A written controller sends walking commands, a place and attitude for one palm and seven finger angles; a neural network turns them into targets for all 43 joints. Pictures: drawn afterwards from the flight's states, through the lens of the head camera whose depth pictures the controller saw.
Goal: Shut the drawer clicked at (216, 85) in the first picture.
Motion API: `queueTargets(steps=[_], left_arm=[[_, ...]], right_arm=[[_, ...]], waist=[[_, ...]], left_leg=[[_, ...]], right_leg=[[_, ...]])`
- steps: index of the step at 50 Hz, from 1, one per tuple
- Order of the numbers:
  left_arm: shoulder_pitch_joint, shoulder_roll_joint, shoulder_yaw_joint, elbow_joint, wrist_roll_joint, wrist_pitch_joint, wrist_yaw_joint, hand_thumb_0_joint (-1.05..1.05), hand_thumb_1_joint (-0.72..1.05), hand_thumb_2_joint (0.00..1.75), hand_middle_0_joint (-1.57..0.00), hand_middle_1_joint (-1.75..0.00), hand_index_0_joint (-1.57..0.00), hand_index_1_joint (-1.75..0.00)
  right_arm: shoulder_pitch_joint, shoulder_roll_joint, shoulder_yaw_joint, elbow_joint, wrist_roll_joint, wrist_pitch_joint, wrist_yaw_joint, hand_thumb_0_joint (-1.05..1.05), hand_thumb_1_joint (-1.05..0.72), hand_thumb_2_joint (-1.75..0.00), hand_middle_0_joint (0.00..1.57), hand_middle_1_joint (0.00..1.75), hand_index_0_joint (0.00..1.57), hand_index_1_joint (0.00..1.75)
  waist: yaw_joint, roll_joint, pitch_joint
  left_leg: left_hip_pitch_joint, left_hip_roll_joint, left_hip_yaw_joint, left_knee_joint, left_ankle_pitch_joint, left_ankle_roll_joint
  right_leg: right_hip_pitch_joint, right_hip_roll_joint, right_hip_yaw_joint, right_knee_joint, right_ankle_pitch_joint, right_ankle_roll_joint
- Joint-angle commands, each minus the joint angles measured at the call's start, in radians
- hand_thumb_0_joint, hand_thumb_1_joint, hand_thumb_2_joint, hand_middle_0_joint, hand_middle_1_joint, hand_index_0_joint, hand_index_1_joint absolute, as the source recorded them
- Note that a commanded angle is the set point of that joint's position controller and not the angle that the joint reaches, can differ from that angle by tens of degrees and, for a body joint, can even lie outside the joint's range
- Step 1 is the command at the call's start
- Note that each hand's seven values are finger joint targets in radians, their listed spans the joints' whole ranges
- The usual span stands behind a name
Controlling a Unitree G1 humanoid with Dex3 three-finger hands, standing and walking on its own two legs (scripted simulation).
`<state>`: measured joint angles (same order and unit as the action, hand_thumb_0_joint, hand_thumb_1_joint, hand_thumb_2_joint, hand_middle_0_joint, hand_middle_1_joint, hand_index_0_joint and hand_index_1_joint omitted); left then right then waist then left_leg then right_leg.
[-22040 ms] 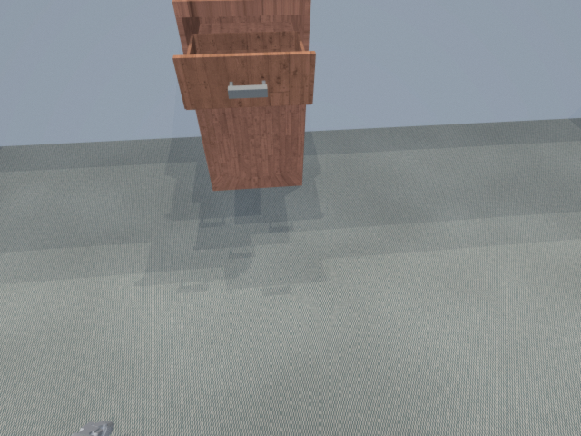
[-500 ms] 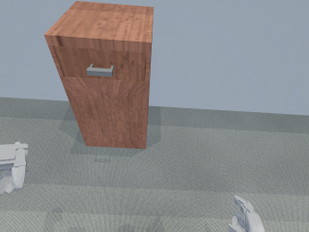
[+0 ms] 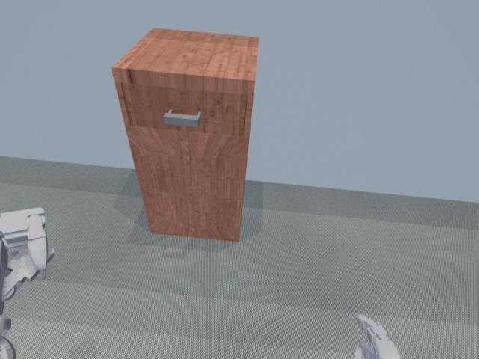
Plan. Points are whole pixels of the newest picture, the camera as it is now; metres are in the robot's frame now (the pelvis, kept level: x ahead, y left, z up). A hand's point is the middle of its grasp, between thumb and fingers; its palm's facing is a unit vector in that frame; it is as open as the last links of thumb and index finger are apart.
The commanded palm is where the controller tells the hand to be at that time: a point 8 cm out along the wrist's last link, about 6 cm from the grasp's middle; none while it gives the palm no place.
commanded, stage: stop stepping back and stand still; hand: left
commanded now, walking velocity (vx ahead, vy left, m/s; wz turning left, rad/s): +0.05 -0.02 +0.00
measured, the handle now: (183, 116) +0.86 +0.24 -0.03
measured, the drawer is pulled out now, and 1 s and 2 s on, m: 0.00 0.00 0.00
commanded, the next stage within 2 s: let the arm hang, fingers relaxed in 0.06 s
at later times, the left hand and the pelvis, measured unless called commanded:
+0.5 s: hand out of the picture +0.02 +0.20 -0.16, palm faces +0.06 -0.97 -0.22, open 3.3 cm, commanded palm none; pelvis -0.01 +0.00 +0.01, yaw +2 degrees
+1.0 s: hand out of the picture -0.01 +0.17 -0.15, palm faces +0.06 -0.98 -0.19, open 7.1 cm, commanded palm none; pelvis +0.01 +0.00 +0.02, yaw +1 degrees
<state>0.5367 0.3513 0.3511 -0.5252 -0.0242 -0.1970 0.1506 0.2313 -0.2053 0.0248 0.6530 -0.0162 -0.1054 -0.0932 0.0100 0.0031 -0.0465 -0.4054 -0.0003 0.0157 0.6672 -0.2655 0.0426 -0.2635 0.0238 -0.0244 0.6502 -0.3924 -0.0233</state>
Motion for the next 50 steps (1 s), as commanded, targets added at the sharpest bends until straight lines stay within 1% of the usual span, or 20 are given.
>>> queueTargets(steps=[1,2,4,5,6,7,8,9,10,11,13,15,17,18,19,21,23,29,38,50], left_arm=[[-0.103,0.187,0.118,-0.260,0.012,-0.061,0.015,0.00,0.90,0.90,-1.40,-1.60,-1.40,-1.60],[-0.063,0.183,0.116,-0.242,0.013,-0.062,0.012,0.00,0.90,0.90,-1.40,-1.60,-1.40,-1.60],[0.025,0.187,0.125,-0.230,0.008,-0.060,0.011,0.00,0.90,0.90,-1.40,-1.60,-1.40,-1.60],[0.051,0.176,0.116,-0.221,0.010,-0.058,0.009,0.00,0.90,0.90,-1.40,-1.60,-1.40,-1.60],[0.058,0.178,0.113,-0.220,0.014,-0.059,0.006,0.00,0.90,0.90,-1.40,-1.60,-1.40,-1.60],[0.057,0.194,0.126,-0.207,0.013,-0.061,0.002,0.00,0.90,0.90,-1.40,-1.60,-1.40,-1.60],[-0.063,0.036,-0.253,0.624,0.059,0.086,-0.130,0.00,0.90,0.90,-1.40,-1.60,-1.40,-1.60],[-0.114,0.016,-0.218,0.643,0.072,0.174,-0.139,0.00,0.90,0.90,-1.36,-1.56,-1.36,-1.56],[-0.185,0.002,-0.225,0.668,0.062,0.193,-0.142,0.00,0.90,0.90,-1.32,-1.51,-1.32,-1.51],[-0.188,-0.028,-0.242,0.703,0.060,0.203,-0.139,0.00,0.90,0.90,-1.28,-1.47,-1.28,-1.47],[-0.196,-0.019,-0.259,0.815,0.065,0.207,-0.140,0.00,0.90,0.90,-1.20,-1.38,-1.20,-1.38],[-0.225,0.010,-0.262,0.938,0.063,0.204,-0.137,0.00,0.90,0.90,-1.12,-1.30,-1.12,-1.30],[-0.276,0.004,-0.275,1.074,0.052,0.213,-0.136,0.00,0.90,0.90,-1.04,-1.21,-1.04,-1.21],[-0.278,-0.004,-0.282,1.136,0.047,0.219,-0.137,0.00,0.90,0.90,-1.00,-1.17,-1.00,-1.17],[-0.261,-0.011,-0.288,1.204,0.044,0.219,-0.137,0.00,0.90,0.90,-0.96,-1.12,-0.96,-1.12],[-0.216,-0.018,-0.295,1.322,0.040,0.212,-0.137,0.00,0.90,0.90,-0.88,-1.04,-0.88,-1.04],[-0.187,-0.031,-0.292,1.399,0.038,0.203,-0.135,0.00,0.90,0.90,-0.80,-0.95,-0.80,-0.95],[-0.163,-0.038,-0.312,1.548,0.035,0.189,-0.135,0.00,0.90,0.90,-0.56,-0.69,-0.56,-0.69],[-0.124,-0.057,-0.327,1.650,0.035,0.186,-0.122,0.00,0.90,0.90,-0.20,-0.30,-0.20,-0.30],[-0.172,-0.082,-0.319,1.651,0.038,0.184,-0.116,0.00,0.90,0.90,-0.20,-0.30,-0.20,-0.30]], right_arm=[[-0.108,-0.111,-0.035,-0.188,-0.001,-0.077,-0.013,0.00,-0.90,-0.90,0.20,0.30,0.20,0.30],[-0.105,-0.102,-0.037,-0.187,-0.002,-0.084,-0.005,0.00,-0.90,-0.90,0.20,0.30,0.20,0.30],[-0.109,-0.099,-0.034,-0.191,-0.002,-0.088,0.006,0.00,-0.90,-0.90,0.20,0.30,0.20,0.30],[-0.117,-0.105,-0.035,-0.194,-0.001,-0.080,0.008,0.00,-0.90,-0.90,0.20,0.30,0.20,0.30],[-0.118,-0.109,-0.039,-0.201,-0.002,-0.070,0.010,0.00,-0.90,-0.90,0.20,0.30,0.20,0.30],[-0.121,-0.106,-0.048,-0.206,-0.006,-0.054,0.011,0.00,-0.90,-0.90,0.20,0.30,0.20,0.30],[-0.125,-0.214,-0.082,0.033,0.020,-0.095,0.081,0.00,-0.90,-0.90,0.20,0.30,0.20,0.30],[-0.007,-0.158,-0.103,0.063,0.014,-0.025,0.095,0.00,-0.90,-0.90,0.20,0.30,0.20,0.30],[0.065,-0.133,-0.097,0.075,0.021,0.019,0.104,0.00,-0.90,-0.90,0.20,0.30,0.20,0.30],[0.066,-0.129,-0.085,0.066,0.007,0.052,0.102,0.00,-0.90,-0.90,0.20,0.30,0.20,0.30],[0.031,-0.134,-0.074,0.057,-0.013,0.073,0.098,0.00,-0.90,-0.90,0.20,0.30,0.20,0.30],[0.008,-0.137,-0.073,0.083,-0.025,0.086,0.092,0.00,-0.90,-0.90,0.20,0.30,0.20,0.30],[0.022,-0.121,-0.062,0.139,-0.024,0.096,0.088,0.00,-0.90,-0.90,0.20,0.30,0.20,0.30],[0.009,-0.129,-0.054,0.159,-0.023,0.098,0.087,0.00,-0.90,-0.90,0.20,0.30,0.20,0.30],[0.002,-0.132,-0.050,0.184,-0.023,0.098,0.084,0.00,-0.90,-0.90,0.20,0.30,0.20,0.30],[0.006,-0.130,-0.048,0.226,-0.018,0.100,0.078,0.00,-0.90,-0.90,0.20,0.30,0.20,0.30],[0.028,-0.114,-0.052,0.261,-0.016,0.104,0.073,0.00,-0.90,-0.90,0.20,0.30,0.20,0.30],[0.120,-0.087,-0.058,0.362,-0.003,0.108,0.066,0.00,-0.90,-0.90,0.20,0.30,0.20,0.30],[0.140,-0.063,-0.057,0.438,0.004,0.114,0.062,0.00,-0.90,-0.90,0.20,0.30,0.20,0.30],[0.095,-0.035,-0.055,0.459,-0.004,0.106,0.061,0.00,-0.90,-0.90,0.20,0.30,0.20,0.30]], waist=[[-0.027,0.287,0.079],[-0.017,0.220,0.062],[-0.005,0.169,0.029],[-0.003,0.166,0.037],[-0.008,0.131,0.046],[-0.017,0.008,0.057],[-0.050,-0.098,-0.005],[-0.069,-0.146,-0.051],[-0.089,-0.180,-0.039],[-0.071,-0.178,0.012],[-0.039,-0.231,0.042],[-0.026,-0.206,0.050],[-0.035,-0.029,0.070],[-0.020,0.078,0.121],[-0.007,0.127,0.139],[0.008,0.128,0.112],[0.007,0.184,0.078],[-0.018,0.030,0.062],[-0.020,-0.005,0.122],[-0.011,0.014,0.158]], left_leg=[[-0.006,0.252,-0.487,-0.624,-0.605,0.029],[-0.011,0.242,-0.428,-0.610,-0.513,0.026],[-0.044,0.212,-0.303,-0.555,-0.383,0.031],[-0.088,0.176,-0.228,-0.513,-0.367,0.009],[-0.111,0.118,-0.152,-0.431,-0.343,-0.019],[-0.093,0.039,-0.072,-0.230,-0.250,-0.040],[-0.032,0.073,-0.059,0.047,-0.002,-0.031],[0.072,0.081,-0.064,0.070,-0.043,-0.045],[0.135,0.052,-0.063,0.064,-0.052,-0.039],[0.105,0.050,-0.070,0.055,0.003,-0.022],[0.036,0.045,-0.066,0.034,0.106,-0.008],[0.064,0.037,-0.046,0.006,0.145,-0.013],[0.106,0.070,-0.107,-0.122,0.186,-0.006],[0.040,0.100,-0.172,-0.216,0.137,0.009],[-0.010,0.121,-0.217,-0.290,0.051,0.023],[-0.019,0.108,-0.202,-0.342,-0.073,0.015],[0.032,0.094,-0.172,-0.342,-0.086,0.005],[0.165,0.090,-0.117,-0.323,-0.023,-0.001],[0.207,0.089,-0.087,-0.313,0.036,-0.002],[0.185,0.088,-0.081,-0.339,0.073,-0.007]], right_leg=[[-0.134,0.038,-0.012,0.259,-0.137,0.008],[-0.078,0.023,-0.002,0.235,-0.117,0.005],[0.061,0.003,-0.023,0.031,-0.106,0.003],[0.142,0.004,-0.042,-0.097,-0.074,-0.004],[0.174,-0.013,-0.007,-0.211,-0.066,-0.019],[0.095,-0.098,0.144,-0.345,-0.150,-0.065],[-0.001,-0.302,0.210,-0.280,0.275,-0.094],[-0.094,-0.314,0.215,-0.220,0.349,-0.123],[-0.183,-0.281,0.139,-0.207,0.113,-0.116],[-0.211,-0.217,0.089,-0.203,0.014,-0.078],[-0.113,-0.189,0.065,-0.188,0.148,-0.062],[-0.067,-0.215,0.091,-0.197,0.298,-0.075],[-0.088,-0.169,0.059,-0.178,0.144,-0.048],[-0.068,-0.120,0.029,-0.169,0.044,-0.024],[-0.019,-0.098,0.033,-0.174,0.023,-0.017],[0.053,-0.096,0.045,-0.215,0.041,-0.026],[0.069,-0.102,0.048,-0.252,0.054,-0.036],[0.010,-0.121,0.049,-0.334,0.036,-0.044],[-0.043,-0.126,0.048,-0.355,0.024,-0.040],[-0.012,-0.127,0.045,-0.344,0.080,-0.033]])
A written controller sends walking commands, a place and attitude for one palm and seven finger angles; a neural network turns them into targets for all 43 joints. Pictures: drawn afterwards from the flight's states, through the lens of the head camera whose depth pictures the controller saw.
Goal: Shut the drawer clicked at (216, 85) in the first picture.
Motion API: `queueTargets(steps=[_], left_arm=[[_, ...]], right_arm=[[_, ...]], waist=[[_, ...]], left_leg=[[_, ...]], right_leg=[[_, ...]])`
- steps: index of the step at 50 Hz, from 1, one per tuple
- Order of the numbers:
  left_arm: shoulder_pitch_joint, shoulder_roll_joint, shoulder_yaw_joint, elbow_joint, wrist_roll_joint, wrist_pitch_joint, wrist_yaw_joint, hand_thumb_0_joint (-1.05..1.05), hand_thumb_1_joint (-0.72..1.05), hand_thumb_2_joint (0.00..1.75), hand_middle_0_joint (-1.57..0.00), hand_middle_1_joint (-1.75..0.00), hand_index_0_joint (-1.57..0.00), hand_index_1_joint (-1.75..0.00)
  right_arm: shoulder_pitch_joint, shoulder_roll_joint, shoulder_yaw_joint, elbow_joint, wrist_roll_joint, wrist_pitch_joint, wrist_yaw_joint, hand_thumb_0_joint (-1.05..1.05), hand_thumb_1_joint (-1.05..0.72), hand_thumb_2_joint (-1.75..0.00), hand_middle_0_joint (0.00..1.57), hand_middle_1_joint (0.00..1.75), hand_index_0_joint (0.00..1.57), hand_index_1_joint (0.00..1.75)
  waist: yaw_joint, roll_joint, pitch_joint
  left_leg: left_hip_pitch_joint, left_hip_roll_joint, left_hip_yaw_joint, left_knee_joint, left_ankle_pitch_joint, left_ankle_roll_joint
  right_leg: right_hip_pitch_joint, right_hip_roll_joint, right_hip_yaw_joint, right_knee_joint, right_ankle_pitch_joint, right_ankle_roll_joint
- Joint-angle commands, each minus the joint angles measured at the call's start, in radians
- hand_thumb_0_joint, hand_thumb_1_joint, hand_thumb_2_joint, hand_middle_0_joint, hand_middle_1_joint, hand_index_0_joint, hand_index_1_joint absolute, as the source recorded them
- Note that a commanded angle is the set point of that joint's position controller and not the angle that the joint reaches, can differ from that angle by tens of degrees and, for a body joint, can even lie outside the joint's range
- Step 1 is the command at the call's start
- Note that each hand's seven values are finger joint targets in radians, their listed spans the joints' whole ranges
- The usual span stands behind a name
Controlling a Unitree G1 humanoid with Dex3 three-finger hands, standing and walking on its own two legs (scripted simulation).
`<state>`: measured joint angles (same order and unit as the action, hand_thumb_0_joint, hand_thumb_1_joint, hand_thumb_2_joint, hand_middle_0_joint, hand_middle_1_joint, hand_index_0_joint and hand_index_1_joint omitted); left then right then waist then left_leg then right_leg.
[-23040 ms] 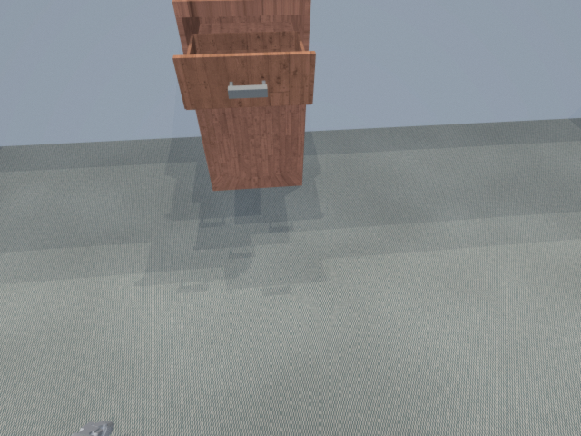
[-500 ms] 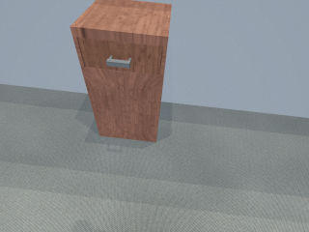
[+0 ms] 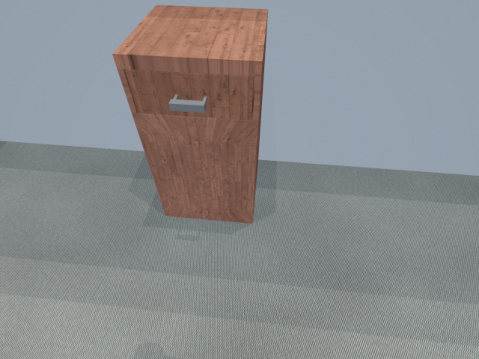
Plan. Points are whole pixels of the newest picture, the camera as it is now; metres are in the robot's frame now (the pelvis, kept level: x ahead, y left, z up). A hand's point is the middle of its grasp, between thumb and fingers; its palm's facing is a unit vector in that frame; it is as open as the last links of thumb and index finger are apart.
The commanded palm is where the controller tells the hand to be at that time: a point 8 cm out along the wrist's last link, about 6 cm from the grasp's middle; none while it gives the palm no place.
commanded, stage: let the arm hang, fingers relaxed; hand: left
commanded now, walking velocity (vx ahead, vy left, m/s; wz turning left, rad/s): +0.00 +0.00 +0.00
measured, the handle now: (189, 101) +0.86 +0.22 -0.05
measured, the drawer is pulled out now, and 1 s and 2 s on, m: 0.00 0.00 0.00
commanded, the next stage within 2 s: look to check the result in 0.26 s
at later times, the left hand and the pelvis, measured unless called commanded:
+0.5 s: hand out of the picture +0.03 +0.18 -0.17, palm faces +0.00 -0.97 -0.25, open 7.3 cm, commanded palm none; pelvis +0.01 -0.01 +0.00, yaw -1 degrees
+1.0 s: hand out of the picture +0.05 +0.18 -0.17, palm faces +0.00 -0.97 -0.25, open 7.3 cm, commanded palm none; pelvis +0.03 -0.01 +0.00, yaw -1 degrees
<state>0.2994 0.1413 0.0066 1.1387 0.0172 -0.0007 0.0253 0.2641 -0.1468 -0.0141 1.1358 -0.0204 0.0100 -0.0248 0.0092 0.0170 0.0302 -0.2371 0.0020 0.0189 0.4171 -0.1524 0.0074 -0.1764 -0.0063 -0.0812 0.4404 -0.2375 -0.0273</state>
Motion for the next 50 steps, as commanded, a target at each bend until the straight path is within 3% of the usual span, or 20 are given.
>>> queueTargets(steps=[1,7,14,22,31,50], left_arm=[[0.060,0.130,0.027,-0.016,-0.004,-0.013,0.009,0.00,0.90,0.90,-0.20,-0.30,-0.20,-0.30],[0.019,0.145,0.033,-0.030,-0.005,-0.016,0.007,0.00,0.90,0.90,-0.20,-0.30,-0.20,-0.30],[-0.017,0.168,0.036,-0.040,-0.006,-0.019,0.007,0.00,0.90,0.90,-0.20,-0.30,-0.20,-0.30],[-0.027,0.183,0.032,-0.032,-0.008,-0.019,0.007,0.00,0.90,0.90,-0.20,-0.30,-0.20,-0.30],[-0.027,0.189,0.030,-0.022,-0.008,-0.023,0.007,0.00,0.90,0.90,-0.20,-0.30,-0.20,-0.30],[-0.052,0.207,0.033,-0.028,-0.007,-0.025,0.007,0.00,0.90,0.90,-0.20,-0.30,-0.20,-0.30]], right_arm=[[0.061,-0.095,-0.016,-0.025,-0.001,-0.010,-0.008,0.00,-0.90,-0.90,0.20,0.30,0.20,0.30],[0.043,-0.107,-0.017,-0.029,-0.001,-0.015,-0.008,0.00,-0.90,-0.90,0.20,0.30,0.20,0.30],[0.032,-0.129,-0.020,-0.030,0.000,-0.017,-0.008,0.00,-0.90,-0.90,0.20,0.30,0.20,0.30],[0.018,-0.142,-0.018,-0.022,0.001,-0.010,-0.006,0.00,-0.90,-0.90,0.20,0.30,0.20,0.30],[-0.006,-0.159,-0.018,-0.020,0.002,-0.015,-0.010,0.00,-0.90,-0.90,0.20,0.30,0.20,0.30],[-0.035,-0.181,-0.018,-0.021,0.002,-0.018,-0.009,0.00,-0.90,-0.90,0.20,0.30,0.20,0.30]], waist=[[-0.011,-0.005,0.074],[-0.008,0.017,0.054],[-0.013,-0.013,0.029],[-0.016,-0.029,0.029],[-0.016,-0.011,0.002],[-0.013,-0.004,0.006]], left_leg=[[0.022,0.084,-0.085,-0.087,-0.032,0.027],[0.028,0.087,-0.080,-0.078,0.026,0.023],[0.056,0.096,-0.073,-0.066,0.080,0.021],[0.082,0.096,-0.064,-0.067,0.050,0.017],[0.113,0.107,-0.062,-0.071,0.105,0.017],[0.121,0.114,-0.063,-0.089,0.123,0.015]], right_leg=[[-0.093,-0.096,0.105,-0.135,-0.069,-0.030],[-0.055,-0.100,0.110,-0.135,-0.015,-0.030],[-0.025,-0.106,0.108,-0.137,0.057,-0.031],[-0.037,-0.107,0.123,-0.168,0.019,-0.030],[-0.006,-0.106,0.123,-0.154,0.132,-0.025],[0.017,-0.108,0.122,-0.166,0.161,-0.019]])
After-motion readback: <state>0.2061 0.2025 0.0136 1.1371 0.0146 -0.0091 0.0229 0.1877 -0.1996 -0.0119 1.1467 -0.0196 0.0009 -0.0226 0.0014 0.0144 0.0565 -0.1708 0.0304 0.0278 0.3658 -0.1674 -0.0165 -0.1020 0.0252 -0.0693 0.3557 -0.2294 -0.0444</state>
